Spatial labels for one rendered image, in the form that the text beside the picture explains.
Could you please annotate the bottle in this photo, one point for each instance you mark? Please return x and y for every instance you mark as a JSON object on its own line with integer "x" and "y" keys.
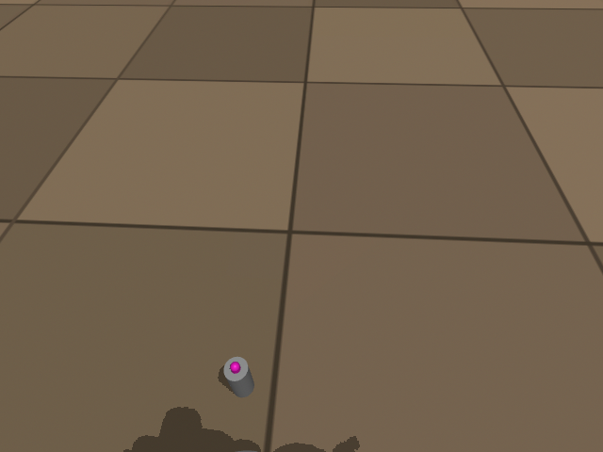
{"x": 239, "y": 376}

